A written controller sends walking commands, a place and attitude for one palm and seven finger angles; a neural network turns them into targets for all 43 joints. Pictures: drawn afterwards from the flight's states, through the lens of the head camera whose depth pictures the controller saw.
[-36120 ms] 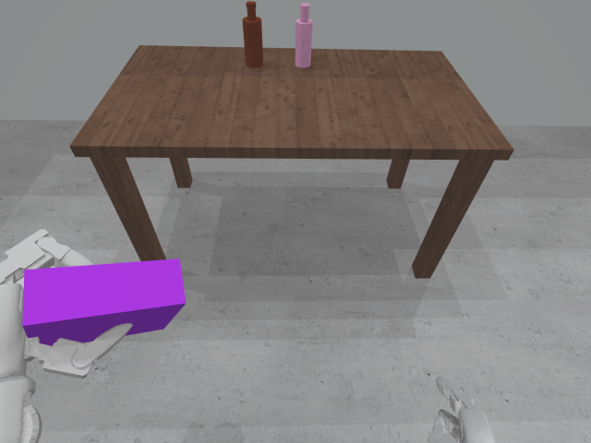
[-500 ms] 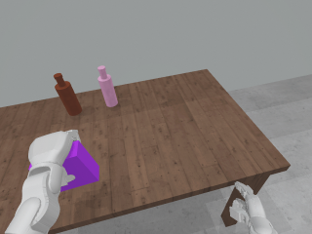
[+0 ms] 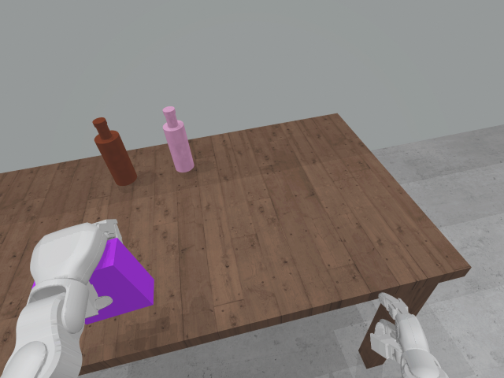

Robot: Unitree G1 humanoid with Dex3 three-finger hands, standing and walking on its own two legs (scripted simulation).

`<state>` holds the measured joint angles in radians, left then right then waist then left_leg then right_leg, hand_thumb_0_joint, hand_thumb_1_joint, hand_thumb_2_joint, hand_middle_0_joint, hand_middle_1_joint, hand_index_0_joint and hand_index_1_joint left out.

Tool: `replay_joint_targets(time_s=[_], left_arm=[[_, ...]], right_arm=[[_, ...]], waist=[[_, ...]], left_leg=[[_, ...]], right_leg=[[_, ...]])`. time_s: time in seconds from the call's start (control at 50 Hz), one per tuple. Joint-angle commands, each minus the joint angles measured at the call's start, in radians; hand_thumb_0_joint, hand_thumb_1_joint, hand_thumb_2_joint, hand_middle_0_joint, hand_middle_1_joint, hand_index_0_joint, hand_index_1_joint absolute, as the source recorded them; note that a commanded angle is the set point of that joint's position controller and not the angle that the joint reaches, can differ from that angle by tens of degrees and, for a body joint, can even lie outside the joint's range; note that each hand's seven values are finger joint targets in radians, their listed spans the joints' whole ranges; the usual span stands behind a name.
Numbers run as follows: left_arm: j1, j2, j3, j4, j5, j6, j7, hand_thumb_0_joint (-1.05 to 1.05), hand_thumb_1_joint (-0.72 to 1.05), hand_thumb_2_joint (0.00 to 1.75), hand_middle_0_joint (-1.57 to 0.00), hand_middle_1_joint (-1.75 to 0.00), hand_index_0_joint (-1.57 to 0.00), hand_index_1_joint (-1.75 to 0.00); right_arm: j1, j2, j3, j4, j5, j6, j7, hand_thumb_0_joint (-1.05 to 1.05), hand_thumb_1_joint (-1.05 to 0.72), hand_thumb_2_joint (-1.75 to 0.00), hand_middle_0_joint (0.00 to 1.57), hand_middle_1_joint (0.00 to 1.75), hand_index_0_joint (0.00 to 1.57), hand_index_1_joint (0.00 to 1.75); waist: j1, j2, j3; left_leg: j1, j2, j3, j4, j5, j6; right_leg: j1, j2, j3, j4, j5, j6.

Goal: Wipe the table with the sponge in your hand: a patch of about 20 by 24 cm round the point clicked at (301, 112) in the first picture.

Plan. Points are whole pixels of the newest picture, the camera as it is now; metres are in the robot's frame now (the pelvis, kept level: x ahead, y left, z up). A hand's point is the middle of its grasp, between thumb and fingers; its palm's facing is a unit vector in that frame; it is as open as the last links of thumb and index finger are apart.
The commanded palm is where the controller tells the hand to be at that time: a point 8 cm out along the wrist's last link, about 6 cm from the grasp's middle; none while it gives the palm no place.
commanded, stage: bring the sponge back beside the body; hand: left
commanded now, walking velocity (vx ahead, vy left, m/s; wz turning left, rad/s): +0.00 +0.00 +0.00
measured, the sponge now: (108, 290) +0.20 +0.28 +0.05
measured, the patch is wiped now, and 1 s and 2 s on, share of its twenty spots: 1.00 1.00 1.00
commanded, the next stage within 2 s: step back with the hand held close in 0.64 s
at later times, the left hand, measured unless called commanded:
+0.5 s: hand (83, 284) +0.18 +0.28 +0.10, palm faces +0.05 -0.13 -0.99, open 9.1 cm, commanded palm +0.15 +0.28 +0.18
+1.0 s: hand (98, 264) +0.19 +0.24 +0.15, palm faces +0.33 -0.87 -0.37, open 9.1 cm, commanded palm +0.14 +0.29 +0.17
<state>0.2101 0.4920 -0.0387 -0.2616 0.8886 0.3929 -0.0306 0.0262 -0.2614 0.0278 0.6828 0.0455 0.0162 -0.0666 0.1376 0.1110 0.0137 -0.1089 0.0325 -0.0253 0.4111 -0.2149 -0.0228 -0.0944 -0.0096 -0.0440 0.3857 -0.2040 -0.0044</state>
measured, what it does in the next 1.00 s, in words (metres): stands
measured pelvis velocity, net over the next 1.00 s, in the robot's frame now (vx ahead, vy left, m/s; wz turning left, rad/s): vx -0.01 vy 0.01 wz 0.02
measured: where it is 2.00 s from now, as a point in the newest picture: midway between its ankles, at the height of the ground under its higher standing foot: outside the picture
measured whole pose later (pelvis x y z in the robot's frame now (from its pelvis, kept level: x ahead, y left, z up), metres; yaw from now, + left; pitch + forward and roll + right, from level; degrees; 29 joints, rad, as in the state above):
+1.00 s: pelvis -0.01 +0.01 -0.01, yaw +1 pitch +0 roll -2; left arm 0.47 0.38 0.29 -0.59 -0.06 -0.03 0.09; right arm 0.20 -0.23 0.04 0.52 0.02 -0.02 -0.08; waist 0.02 0.01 -0.01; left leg -0.33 0.03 -0.05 0.61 -0.28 -0.02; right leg -0.28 -0.01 -0.06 0.55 -0.25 0.01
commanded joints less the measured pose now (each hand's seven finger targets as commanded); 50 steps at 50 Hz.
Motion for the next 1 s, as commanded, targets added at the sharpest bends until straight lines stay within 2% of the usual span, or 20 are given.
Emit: replay_joint_targets(time_s=[0.0,0.06,0.08,0.12,0.26,0.36,0.38,0.56,0.58,0.6,0.74,0.76,0.78,0.8,0.84,0.86,0.88,0.9,0.96,0.98], left_arm=[[-0.180,0.214,0.146,-0.223,0.034,-0.018,0.035,0.00,0.10,1.30,-1.20,-1.60,-1.20,-1.60],[-0.155,0.255,0.190,-0.286,0.032,-0.030,0.045,0.00,0.10,1.30,-1.20,-1.60,-1.20,-1.60],[-0.137,0.224,0.169,-0.282,0.030,-0.030,0.045,0.00,0.10,1.30,-1.20,-1.60,-1.20,-1.60],[-0.093,0.222,0.177,-0.248,0.021,-0.024,0.046,0.00,0.10,1.30,-1.20,-1.60,-1.20,-1.60],[-0.071,0.245,0.201,-0.308,0.008,-0.012,0.047,0.00,0.10,1.30,-1.20,-1.60,-1.20,-1.60],[-0.079,0.251,0.201,-0.313,0.005,-0.027,0.040,0.00,0.10,1.30,-1.20,-1.60,-1.20,-1.60],[-0.079,0.215,0.168,-0.292,0.008,-0.026,0.035,0.00,0.10,1.30,-1.20,-1.60,-1.20,-1.60],[-0.078,0.264,0.222,-0.321,0.020,-0.042,0.062,0.00,0.10,1.30,-1.20,-1.60,-1.20,-1.60],[-0.079,0.224,0.185,-0.312,0.022,-0.035,0.060,0.00,0.10,1.30,-1.20,-1.60,-1.20,-1.60],[-0.065,0.228,0.193,-0.291,0.019,-0.032,0.062,0.00,0.10,1.30,-1.20,-1.60,-1.20,-1.60],[-0.080,0.226,0.173,-0.239,0.018,-0.007,0.039,0.00,0.10,1.30,-1.20,-1.60,-1.20,-1.60],[-0.374,0.106,0.402,-0.501,-0.847,-0.236,0.096,0.00,0.10,1.30,-1.20,-1.60,-1.20,-1.60],[-0.070,0.152,0.423,-0.279,-0.865,-0.318,0.106,0.00,0.10,1.30,-1.20,-1.60,-1.20,-1.60],[0.029,0.103,0.444,-0.308,-0.931,-0.358,0.115,0.00,0.10,1.30,-1.20,-1.60,-1.20,-1.60],[0.078,0.104,0.454,-0.463,-0.961,-0.421,0.132,0.00,0.10,1.30,-1.20,-1.60,-1.20,-1.60],[0.100,0.152,0.507,-0.534,-0.970,-0.452,0.147,0.00,0.10,1.30,-1.20,-1.60,-1.20,-1.60],[0.170,0.083,0.471,-0.527,-0.974,-0.472,0.150,0.00,0.10,1.30,-1.20,-1.60,-1.20,-1.60],[0.197,0.083,0.484,-0.554,-0.981,-0.485,0.156,0.00,0.10,1.30,-1.20,-1.60,-1.20,-1.60],[0.229,0.109,0.527,-0.547,-0.979,-0.512,0.168,0.00,0.10,1.30,-1.20,-1.60,-1.20,-1.60],[0.238,0.071,0.500,-0.526,-0.977,-0.522,0.166,0.00,0.10,1.30,-1.20,-1.60,-1.20,-1.60]], right_arm=[[-0.248,-0.086,-0.018,-0.204,-0.007,-0.075,-0.001,0.00,-0.90,-0.90,0.20,0.30,0.20,0.30],[-0.254,-0.091,-0.023,-0.212,-0.009,-0.080,-0.001,0.00,-0.90,-0.90,0.20,0.30,0.20,0.30],[-0.236,-0.085,-0.017,-0.222,-0.014,-0.083,0.002,0.00,-0.90,-0.90,0.20,0.30,0.20,0.30],[-0.235,-0.092,-0.022,-0.210,-0.013,-0.075,0.004,0.00,-0.90,-0.90,0.20,0.30,0.20,0.30],[-0.258,-0.093,-0.022,-0.218,-0.005,-0.075,0.005,0.00,-0.90,-0.90,0.20,0.30,0.20,0.30],[-0.250,-0.093,-0.024,-0.217,-0.006,-0.082,-0.001,0.00,-0.90,-0.90,0.20,0.30,0.20,0.30],[-0.234,-0.088,-0.016,-0.225,-0.011,-0.084,-0.002,0.00,-0.90,-0.90,0.20,0.30,0.20,0.30],[-0.250,-0.088,-0.024,-0.210,-0.010,-0.087,0.001,0.00,-0.90,-0.90,0.20,0.30,0.20,0.30],[-0.237,-0.083,-0.016,-0.220,-0.013,-0.087,0.005,0.00,-0.90,-0.90,0.20,0.30,0.20,0.30],[-0.236,-0.080,-0.020,-0.206,-0.010,-0.086,0.007,0.00,-0.90,-0.90,0.20,0.30,0.20,0.30],[-0.236,-0.094,-0.021,-0.201,-0.009,-0.067,0.004,0.00,-0.90,-0.90,0.20,0.30,0.20,0.30],[-0.088,-0.044,-0.010,-0.441,0.013,-0.071,0.000,0.00,-0.90,-0.90,0.20,0.30,0.20,0.30],[-0.032,-0.064,0.009,-0.338,-0.030,-0.078,-0.010,0.00,-0.90,-0.90,0.20,0.30,0.20,0.30],[0.030,-0.057,-0.012,-0.335,-0.014,-0.073,-0.015,0.00,-0.90,-0.90,0.20,0.30,0.20,0.30],[0.055,-0.066,-0.017,-0.322,-0.019,-0.073,-0.022,0.00,-0.90,-0.90,0.20,0.30,0.20,0.30],[0.057,-0.083,-0.021,-0.317,-0.028,-0.078,-0.030,0.00,-0.90,-0.90,0.20,0.30,0.20,0.30],[0.065,-0.081,-0.019,-0.311,-0.034,-0.078,-0.031,0.00,-0.90,-0.90,0.20,0.30,0.20,0.30],[0.071,-0.088,-0.029,-0.319,-0.032,-0.082,-0.030,0.00,-0.90,-0.90,0.20,0.30,0.20,0.30],[0.075,-0.097,-0.046,-0.307,-0.029,-0.083,-0.030,0.00,-0.90,-0.90,0.20,0.30,0.20,0.30],[0.086,-0.100,-0.046,-0.306,-0.031,-0.084,-0.028,0.00,-0.90,-0.90,0.20,0.30,0.20,0.30]], waist=[[-0.001,-0.054,-0.143],[0.008,-0.013,-0.170],[0.014,-0.028,-0.184],[0.011,-0.053,-0.135],[0.004,-0.030,-0.124],[-0.003,-0.067,-0.135],[0.003,-0.048,-0.136],[0.009,-0.010,-0.137],[0.015,0.009,-0.147],[0.009,-0.035,-0.127],[-0.004,-0.052,-0.113],[-0.114,-0.138,0.111],[-0.090,-0.288,0.004],[-0.095,-0.372,-0.072],[-0.116,-0.253,-0.188],[-0.113,-0.100,-0.216],[-0.115,-0.014,-0.229],[-0.117,0.030,-0.225],[-0.119,0.019,-0.181],[-0.120,0.005,-0.186]], left_leg=[[0.019,-0.042,-0.018,-0.051,0.143,0.061],[0.029,-0.043,-0.027,-0.046,0.151,0.062],[0.024,-0.046,-0.018,-0.038,0.176,0.066],[0.016,-0.040,-0.020,-0.041,0.171,0.062],[0.007,-0.038,-0.029,-0.044,0.139,0.060],[0.017,-0.037,-0.030,-0.033,0.140,0.063],[0.011,-0.042,-0.017,-0.031,0.149,0.067],[0.011,-0.035,-0.033,-0.050,0.141,0.057],[0.001,-0.040,-0.022,-0.050,0.147,0.059],[0.000,-0.036,-0.028,-0.052,0.155,0.055],[-0.009,-0.037,-0.021,-0.049,0.133,0.058],[-0.030,-0.024,-0.046,0.013,-0.084,0.070],[-0.058,-0.022,-0.038,0.059,-0.069,0.081],[-0.044,-0.017,-0.033,0.118,-0.040,0.066],[-0.039,0.008,-0.020,0.180,0.028,0.060],[-0.038,0.021,-0.030,0.153,0.069,0.057],[-0.078,0.033,-0.042,0.140,0.107,0.061],[-0.110,0.046,-0.056,0.139,0.158,0.058],[-0.194,0.070,-0.106,0.125,0.176,0.056],[-0.217,0.073,-0.120,0.118,0.140,0.060]], right_leg=[[-0.008,0.018,0.049,-0.077,0.025,-0.048],[0.016,0.026,0.077,-0.069,0.044,-0.057],[0.026,0.019,0.040,-0.060,0.068,-0.056],[0.003,0.019,0.047,-0.072,0.067,-0.051],[-0.002,0.023,0.080,-0.071,0.034,-0.053],[-0.007,0.024,0.085,-0.073,0.041,-0.050],[-0.005,0.016,0.048,-0.070,0.046,-0.049],[0.013,0.027,0.072,-0.068,0.035,-0.056],[0.022,0.023,0.036,-0.063,0.043,-0.057],[0.007,0.021,0.048,-0.066,0.044,-0.052],[-0.008,0.017,0.054,-0.073,0.035,-0.047],[-0.222,0.003,0.150,-0.129,0.009,-0.037],[-0.211,-0.016,0.085,-0.091,0.039,-0.038],[-0.190,-0.081,0.084,-0.071,0.089,-0.030],[-0.181,-0.157,0.091,-0.005,0.214,-0.036],[-0.169,-0.155,0.093,0.043,0.245,-0.040],[-0.154,-0.142,0.059,0.083,0.236,-0.031],[-0.156,-0.130,0.061,0.103,0.241,-0.024],[-0.174,-0.101,0.040,0.129,0.184,-0.015],[-0.175,-0.083,0.030,0.140,0.140,-0.013]])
